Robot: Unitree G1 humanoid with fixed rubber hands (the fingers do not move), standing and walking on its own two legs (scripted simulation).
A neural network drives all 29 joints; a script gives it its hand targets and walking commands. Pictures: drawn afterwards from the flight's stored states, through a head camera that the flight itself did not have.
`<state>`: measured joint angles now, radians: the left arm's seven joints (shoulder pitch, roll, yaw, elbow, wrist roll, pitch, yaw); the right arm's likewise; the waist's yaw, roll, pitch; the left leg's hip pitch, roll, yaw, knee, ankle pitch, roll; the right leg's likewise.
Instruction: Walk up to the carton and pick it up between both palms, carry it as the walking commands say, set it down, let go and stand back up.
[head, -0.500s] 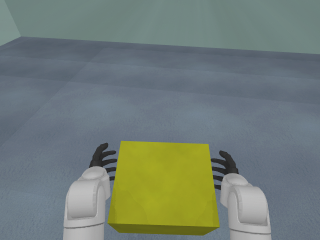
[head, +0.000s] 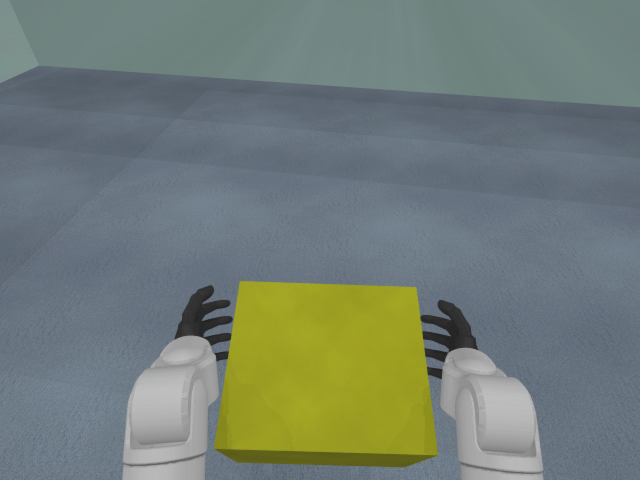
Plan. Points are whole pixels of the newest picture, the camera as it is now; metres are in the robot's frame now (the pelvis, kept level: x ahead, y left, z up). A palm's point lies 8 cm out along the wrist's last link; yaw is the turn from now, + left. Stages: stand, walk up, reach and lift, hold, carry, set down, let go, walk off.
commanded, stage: carry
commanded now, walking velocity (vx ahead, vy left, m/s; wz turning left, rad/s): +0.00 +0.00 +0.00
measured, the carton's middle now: (324, 377) +0.29 +0.01 +0.00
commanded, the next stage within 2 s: none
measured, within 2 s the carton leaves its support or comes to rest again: neither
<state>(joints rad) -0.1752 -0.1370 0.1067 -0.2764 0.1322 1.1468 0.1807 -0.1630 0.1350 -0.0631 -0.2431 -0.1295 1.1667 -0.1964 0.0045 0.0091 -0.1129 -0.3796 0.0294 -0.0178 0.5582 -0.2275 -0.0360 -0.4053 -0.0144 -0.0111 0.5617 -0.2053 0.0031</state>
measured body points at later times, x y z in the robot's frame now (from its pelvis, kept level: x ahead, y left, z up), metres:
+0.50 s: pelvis +0.00 +0.00 +0.00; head -0.02 -0.01 +0.45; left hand +0.28 +0.16 +0.09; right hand +0.27 -0.15 +0.08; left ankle +0.04 +0.14 -0.73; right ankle +0.05 -0.12 -0.73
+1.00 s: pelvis +0.00 +0.00 +0.00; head -0.02 -0.01 +0.45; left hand +0.28 +0.16 +0.09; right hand +0.28 -0.15 +0.07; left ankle +0.04 +0.14 -0.73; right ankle +0.05 -0.12 -0.73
